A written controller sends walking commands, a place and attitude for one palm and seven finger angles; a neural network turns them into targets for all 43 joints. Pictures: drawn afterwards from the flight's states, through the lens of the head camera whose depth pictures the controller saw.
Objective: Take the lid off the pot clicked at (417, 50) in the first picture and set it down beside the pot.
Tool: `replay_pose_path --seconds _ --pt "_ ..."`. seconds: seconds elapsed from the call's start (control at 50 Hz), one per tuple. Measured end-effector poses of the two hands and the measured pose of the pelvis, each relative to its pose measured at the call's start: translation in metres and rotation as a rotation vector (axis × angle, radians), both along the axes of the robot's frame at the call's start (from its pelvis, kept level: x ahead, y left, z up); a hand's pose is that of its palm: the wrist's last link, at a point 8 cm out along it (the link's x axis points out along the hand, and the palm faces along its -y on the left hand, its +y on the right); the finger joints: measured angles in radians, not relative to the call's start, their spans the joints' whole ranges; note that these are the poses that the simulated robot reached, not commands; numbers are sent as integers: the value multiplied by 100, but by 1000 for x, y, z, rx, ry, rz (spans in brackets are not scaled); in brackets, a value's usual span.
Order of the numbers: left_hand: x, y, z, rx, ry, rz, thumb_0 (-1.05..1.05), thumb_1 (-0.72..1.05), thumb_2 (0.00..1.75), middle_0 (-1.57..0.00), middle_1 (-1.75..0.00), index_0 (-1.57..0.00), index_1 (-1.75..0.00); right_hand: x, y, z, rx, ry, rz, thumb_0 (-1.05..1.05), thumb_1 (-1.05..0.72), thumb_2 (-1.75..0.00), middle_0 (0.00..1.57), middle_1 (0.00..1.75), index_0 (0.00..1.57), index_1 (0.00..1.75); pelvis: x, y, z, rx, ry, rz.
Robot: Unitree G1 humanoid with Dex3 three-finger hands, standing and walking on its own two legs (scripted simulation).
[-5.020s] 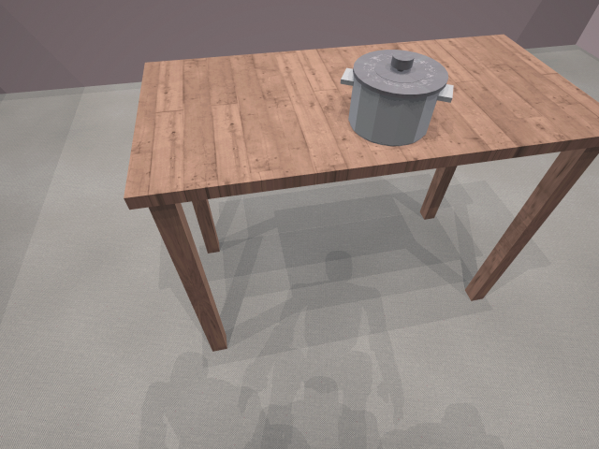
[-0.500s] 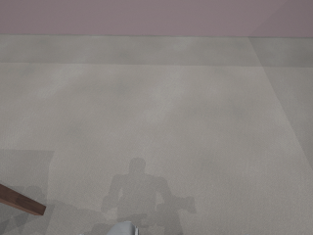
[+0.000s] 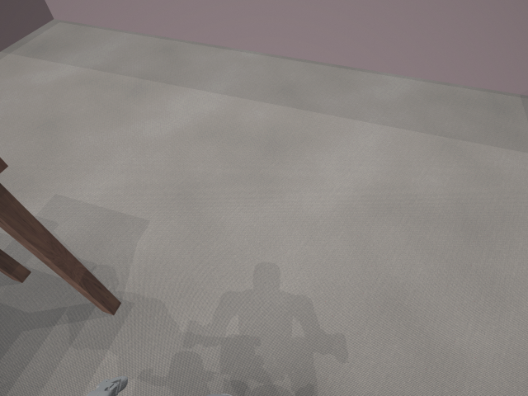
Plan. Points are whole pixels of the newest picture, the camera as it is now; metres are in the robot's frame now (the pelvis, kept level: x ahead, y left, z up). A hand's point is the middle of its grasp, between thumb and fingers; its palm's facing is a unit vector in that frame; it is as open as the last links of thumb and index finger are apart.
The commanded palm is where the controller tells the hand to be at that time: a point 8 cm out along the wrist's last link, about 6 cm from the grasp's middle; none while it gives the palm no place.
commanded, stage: turn to face it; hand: left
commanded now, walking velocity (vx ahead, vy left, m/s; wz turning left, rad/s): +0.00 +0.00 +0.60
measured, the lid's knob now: out of the picture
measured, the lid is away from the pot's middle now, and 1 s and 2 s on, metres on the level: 0.00 0.00 0.00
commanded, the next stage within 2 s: take the last steps up to it in 1.92 s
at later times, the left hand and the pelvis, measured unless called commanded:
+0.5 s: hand out of the picture -0.02 +0.26 -0.17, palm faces +0.34 -0.91 -0.26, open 7.4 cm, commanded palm none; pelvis -0.02 +0.02 +0.00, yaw +18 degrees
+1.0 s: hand out of the picture -0.03 +0.20 -0.13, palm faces +0.56 -0.76 -0.31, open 7.4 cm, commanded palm none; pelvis +0.00 -0.03 +0.01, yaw +36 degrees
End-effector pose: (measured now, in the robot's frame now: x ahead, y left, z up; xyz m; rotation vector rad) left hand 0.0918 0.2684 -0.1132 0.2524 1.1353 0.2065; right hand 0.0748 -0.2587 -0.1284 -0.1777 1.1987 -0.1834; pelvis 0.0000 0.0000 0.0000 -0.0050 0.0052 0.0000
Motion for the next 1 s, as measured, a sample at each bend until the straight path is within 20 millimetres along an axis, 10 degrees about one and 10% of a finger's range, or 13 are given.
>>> replay_pose_path --seconds 0.24,0.44,0.66,0.84,1.0 --pt "-56 -24 1 -35 19 137 1 90 90 -20 -30 -21 -30 27 -1 0 14 57 148 1 -90 -90 20 30 19 30 -5 -9 6 38 -19 165" --pt "-126 20 -35 -77 115 319 1 90 90 -20 -30 -21 -30 81 52 15 -56 -67 335 1 -90 -90 20 30 20 30 -15 21 -7 11 -12 280" --pt "-132 37 -5 -28 33 411 1 90 90 -19 -30 -20 -30 76 66 19 -43 -5 416 1 -90 -90 20 30 20 30 -17 19 9 -5 1 397" --pt "-122 6 11 39 -60 470 1 90 90 -20 -30 -20 -30 88 41 -12 4 60 470 1 -90 -90 20 30 20 30 -7 -14 -2 13 13 515" --pt "-160 -41 19 18 -24 590 1 90 90 -20 -30 -21 -30 121 41 -7 9 77 586 1 -90 -90 20 30 20 30 -2 -29 9 48 -10 632"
